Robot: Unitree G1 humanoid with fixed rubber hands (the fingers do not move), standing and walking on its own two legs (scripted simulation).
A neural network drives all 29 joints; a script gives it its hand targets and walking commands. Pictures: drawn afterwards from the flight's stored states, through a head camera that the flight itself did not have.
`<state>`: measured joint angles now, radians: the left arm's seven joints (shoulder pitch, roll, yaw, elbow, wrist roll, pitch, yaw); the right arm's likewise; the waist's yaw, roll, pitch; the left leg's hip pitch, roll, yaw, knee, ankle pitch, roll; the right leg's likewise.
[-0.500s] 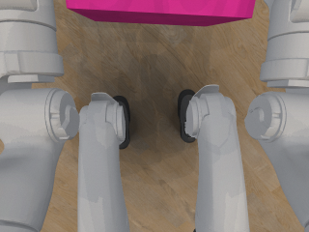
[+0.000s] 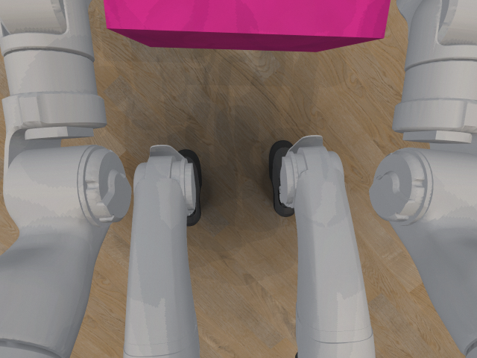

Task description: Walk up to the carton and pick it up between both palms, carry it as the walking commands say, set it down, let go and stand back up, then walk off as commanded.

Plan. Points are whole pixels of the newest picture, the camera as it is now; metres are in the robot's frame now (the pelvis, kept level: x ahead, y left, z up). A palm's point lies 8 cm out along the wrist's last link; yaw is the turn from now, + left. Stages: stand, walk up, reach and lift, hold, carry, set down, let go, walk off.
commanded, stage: reach and lift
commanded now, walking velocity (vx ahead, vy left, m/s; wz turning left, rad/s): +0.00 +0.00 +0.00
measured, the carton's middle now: out of the picture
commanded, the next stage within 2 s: none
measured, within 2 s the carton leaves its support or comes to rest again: neither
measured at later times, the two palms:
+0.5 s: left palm out of the picture +0.56 +0.15 +0.00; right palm out of the picture +0.53 -0.20 -0.01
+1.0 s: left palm out of the picture +0.53 +0.15 +0.08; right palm out of the picture +0.50 -0.20 +0.07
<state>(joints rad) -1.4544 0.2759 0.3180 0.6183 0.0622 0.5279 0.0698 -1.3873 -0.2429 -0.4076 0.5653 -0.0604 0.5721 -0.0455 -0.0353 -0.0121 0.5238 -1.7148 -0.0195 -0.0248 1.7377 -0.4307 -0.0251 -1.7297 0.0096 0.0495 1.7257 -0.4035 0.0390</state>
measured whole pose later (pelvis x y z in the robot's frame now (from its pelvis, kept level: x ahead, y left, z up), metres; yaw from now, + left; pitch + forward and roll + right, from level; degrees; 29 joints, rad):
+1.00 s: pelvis +0.00 +0.00 +0.12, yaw +0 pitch +14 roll +1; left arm -1.21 0.17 0.36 0.54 0.13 0.51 0.04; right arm -1.13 -0.13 -0.43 0.47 -0.10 0.54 -0.04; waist -0.03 -0.02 0.52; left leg -1.21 -0.01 -0.02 1.29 -0.33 -0.02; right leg -1.22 0.00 0.05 1.29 -0.30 0.03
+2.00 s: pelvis +0.13 +0.00 +0.25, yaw +0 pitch +12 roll +0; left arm -0.46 -0.07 0.41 0.48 0.31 0.48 -0.08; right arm -0.44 0.11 -0.43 0.44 -0.31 0.55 0.10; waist -0.05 0.00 -0.10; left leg -0.57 0.00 -0.04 0.61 -0.25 -0.01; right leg -0.58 -0.01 0.03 0.59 -0.22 0.02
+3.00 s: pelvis +0.15 +0.00 +0.28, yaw -1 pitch -5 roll +0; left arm -0.29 -0.12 0.30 0.25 0.31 0.70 -0.03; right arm -0.30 0.11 -0.32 0.25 -0.32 0.72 0.09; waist -0.01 0.00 0.02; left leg -0.06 0.00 -0.02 0.32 -0.17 -0.01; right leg -0.09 -0.01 0.05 0.32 -0.15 0.02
